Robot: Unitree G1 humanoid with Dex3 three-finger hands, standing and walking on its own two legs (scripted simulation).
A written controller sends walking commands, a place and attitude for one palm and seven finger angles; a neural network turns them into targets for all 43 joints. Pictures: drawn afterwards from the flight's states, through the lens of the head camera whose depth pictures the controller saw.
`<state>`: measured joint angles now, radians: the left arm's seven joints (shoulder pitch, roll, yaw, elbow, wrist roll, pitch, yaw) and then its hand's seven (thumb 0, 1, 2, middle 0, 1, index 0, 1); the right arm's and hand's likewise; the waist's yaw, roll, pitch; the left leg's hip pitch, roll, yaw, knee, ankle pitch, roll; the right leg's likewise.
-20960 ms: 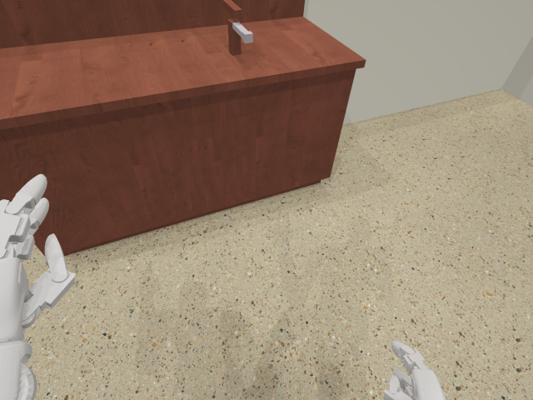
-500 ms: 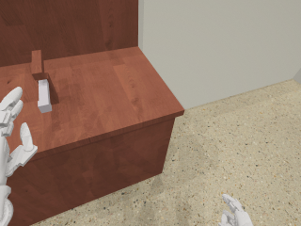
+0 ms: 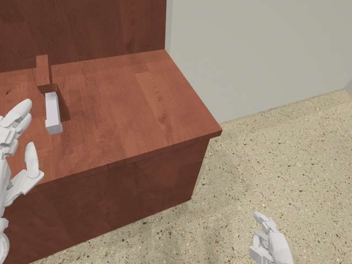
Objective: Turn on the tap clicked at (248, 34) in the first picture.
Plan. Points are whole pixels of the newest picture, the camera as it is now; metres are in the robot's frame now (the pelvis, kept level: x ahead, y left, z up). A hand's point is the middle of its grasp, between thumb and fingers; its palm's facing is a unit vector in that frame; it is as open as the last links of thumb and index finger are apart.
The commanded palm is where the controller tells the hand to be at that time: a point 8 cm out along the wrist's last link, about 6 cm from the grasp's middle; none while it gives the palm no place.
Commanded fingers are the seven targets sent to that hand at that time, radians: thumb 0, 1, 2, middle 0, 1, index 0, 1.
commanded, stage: come to a stop and stand still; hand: left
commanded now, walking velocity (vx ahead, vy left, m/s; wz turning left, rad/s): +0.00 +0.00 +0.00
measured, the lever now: (54, 126) +0.39 +0.33 +0.07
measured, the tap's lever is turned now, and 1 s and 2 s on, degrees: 0 0 0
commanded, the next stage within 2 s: look again from close up in 0.18 s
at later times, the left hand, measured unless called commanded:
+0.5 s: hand (40, 174) +0.21 +0.24 +0.16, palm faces +0.38 -0.85 -0.36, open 7.4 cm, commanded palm +0.16 +0.27 +0.18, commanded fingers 0.00 0.90 0.90 -0.20 -0.30 -0.20 -0.30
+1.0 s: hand (58, 190) +0.20 +0.21 +0.15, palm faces +0.46 -0.83 -0.31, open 7.4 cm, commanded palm +0.15 +0.26 +0.17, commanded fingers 0.00 0.90 0.90 -0.20 -0.30 -0.20 -0.30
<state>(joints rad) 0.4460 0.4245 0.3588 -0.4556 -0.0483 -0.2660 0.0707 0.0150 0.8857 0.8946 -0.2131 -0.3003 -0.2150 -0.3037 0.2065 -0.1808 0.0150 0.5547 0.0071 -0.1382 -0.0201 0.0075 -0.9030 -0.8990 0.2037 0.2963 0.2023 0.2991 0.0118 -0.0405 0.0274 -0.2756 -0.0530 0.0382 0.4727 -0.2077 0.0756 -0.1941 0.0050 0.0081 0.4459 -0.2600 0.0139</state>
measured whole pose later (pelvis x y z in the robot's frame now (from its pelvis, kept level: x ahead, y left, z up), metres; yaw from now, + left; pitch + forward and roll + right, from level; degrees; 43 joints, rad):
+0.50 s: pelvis +0.00 -0.01 +0.01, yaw +0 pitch +0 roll -1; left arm 0.41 0.36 0.33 -0.42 -0.04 -0.20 0.10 0.02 0.89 0.90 -0.21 -0.30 -0.21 -0.30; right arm 0.20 -0.19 0.04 0.57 0.00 -0.09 -0.04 0.01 -0.90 -0.90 0.20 0.30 0.20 0.30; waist 0.03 -0.01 0.01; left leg -0.23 -0.04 0.02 0.41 -0.17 0.06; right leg -0.13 0.02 0.00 0.34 -0.21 0.00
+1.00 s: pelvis -0.02 -0.05 -0.01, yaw +2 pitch -2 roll +0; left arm 0.32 0.34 0.31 -0.30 -0.09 -0.11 0.11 0.02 0.89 0.90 -0.21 -0.30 -0.21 -0.30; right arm 0.18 -0.24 0.04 0.65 -0.03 -0.13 -0.03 0.01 -0.90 -0.90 0.20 0.30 0.20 0.30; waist 0.05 0.02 0.00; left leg -0.31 -0.02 -0.02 0.58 -0.23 0.01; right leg -0.24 0.04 -0.04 0.60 -0.33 -0.05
